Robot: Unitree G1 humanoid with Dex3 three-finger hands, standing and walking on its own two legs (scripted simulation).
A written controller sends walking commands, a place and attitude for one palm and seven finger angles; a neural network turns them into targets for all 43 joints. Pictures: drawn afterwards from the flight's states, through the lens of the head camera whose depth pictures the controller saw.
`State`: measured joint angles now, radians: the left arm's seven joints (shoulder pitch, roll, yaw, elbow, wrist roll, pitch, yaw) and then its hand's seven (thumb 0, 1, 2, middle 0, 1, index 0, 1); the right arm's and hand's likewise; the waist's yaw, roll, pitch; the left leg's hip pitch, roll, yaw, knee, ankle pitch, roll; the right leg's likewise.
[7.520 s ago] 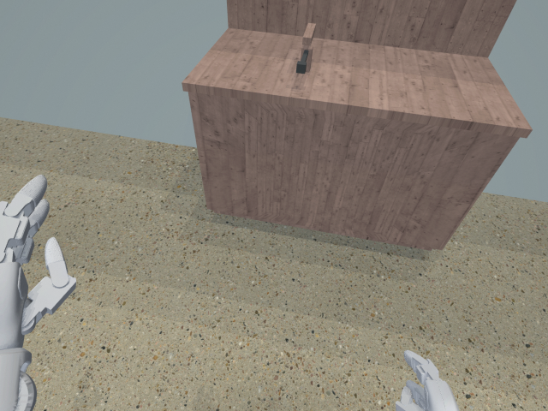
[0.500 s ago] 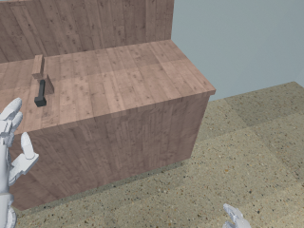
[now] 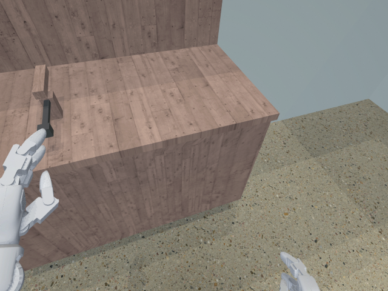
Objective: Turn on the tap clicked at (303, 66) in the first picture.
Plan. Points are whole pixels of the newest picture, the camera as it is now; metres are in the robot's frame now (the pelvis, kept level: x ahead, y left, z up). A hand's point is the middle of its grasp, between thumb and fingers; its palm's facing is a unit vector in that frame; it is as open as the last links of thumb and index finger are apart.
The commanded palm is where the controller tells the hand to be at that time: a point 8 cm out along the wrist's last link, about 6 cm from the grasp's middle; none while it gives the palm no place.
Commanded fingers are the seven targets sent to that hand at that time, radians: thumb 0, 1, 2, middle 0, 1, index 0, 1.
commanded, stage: shuffle to correct the standing spot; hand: left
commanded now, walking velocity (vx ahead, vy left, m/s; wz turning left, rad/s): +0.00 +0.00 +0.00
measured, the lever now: (45, 130) +0.46 +0.42 +0.03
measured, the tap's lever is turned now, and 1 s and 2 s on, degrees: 0 0 0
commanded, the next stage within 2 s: come to a stop and stand still in 0.98 s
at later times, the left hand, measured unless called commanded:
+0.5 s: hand (34, 158) +0.28 +0.29 +0.16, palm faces +0.43 -0.83 -0.35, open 7.4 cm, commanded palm +0.21 +0.32 +0.18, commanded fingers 0.00 0.90 0.90 -0.20 -0.30 -0.20 -0.30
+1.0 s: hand (34, 127) +0.33 +0.32 +0.17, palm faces +0.39 -0.76 -0.52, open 7.4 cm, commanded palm +0.27 +0.35 +0.18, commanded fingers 0.00 0.90 0.90 -0.20 -0.30 -0.20 -0.30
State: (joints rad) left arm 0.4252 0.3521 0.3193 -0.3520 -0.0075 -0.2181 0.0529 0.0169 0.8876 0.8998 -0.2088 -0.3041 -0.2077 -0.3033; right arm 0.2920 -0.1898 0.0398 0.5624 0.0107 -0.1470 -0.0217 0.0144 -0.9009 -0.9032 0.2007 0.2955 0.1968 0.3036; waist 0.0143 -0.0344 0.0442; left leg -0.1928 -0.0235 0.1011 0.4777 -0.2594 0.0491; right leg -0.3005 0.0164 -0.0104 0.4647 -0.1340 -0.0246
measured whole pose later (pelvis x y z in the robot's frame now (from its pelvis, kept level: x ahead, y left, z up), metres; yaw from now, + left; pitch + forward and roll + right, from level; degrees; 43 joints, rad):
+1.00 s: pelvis +0.12 +0.06 -0.02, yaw +3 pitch +0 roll -1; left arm 0.47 0.47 0.42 -0.50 -0.02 -0.23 0.10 0.02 0.89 0.90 -0.21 -0.30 -0.21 -0.30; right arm 0.30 -0.19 0.02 0.57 0.00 -0.09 -0.03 0.01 -0.90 -0.90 0.20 0.30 0.20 0.30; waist -0.03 0.02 0.03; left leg -0.27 -0.04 0.06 0.74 -0.41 0.06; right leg -0.35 0.00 -0.15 0.56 -0.20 -0.06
